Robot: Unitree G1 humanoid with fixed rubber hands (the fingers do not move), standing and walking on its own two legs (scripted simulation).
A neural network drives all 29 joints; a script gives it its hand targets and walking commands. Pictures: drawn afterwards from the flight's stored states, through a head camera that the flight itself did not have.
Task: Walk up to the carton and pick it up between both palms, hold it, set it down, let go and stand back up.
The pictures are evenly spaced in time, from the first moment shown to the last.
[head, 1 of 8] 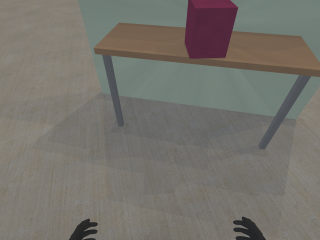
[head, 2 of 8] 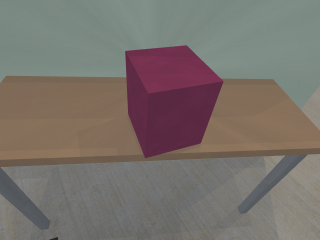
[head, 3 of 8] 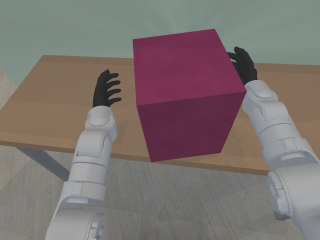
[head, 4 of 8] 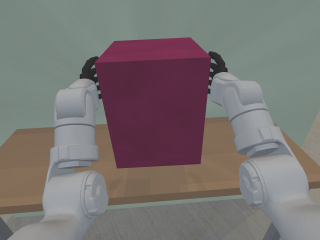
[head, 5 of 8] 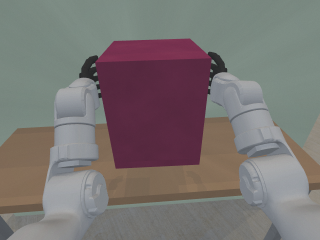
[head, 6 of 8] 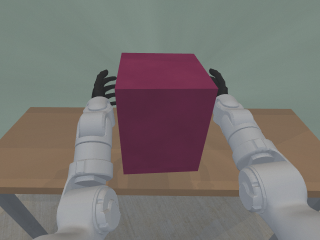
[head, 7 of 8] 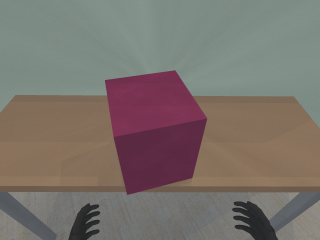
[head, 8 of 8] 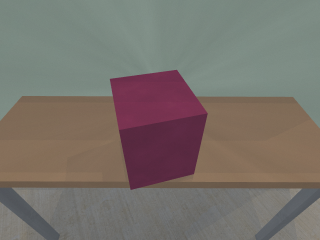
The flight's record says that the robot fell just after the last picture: no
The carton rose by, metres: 0.21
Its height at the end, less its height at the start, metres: +0.00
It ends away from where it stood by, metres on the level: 0.03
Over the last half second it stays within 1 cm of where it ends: yes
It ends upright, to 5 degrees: yes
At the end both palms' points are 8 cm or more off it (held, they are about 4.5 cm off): yes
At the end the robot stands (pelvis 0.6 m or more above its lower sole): yes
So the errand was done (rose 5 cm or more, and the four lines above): yes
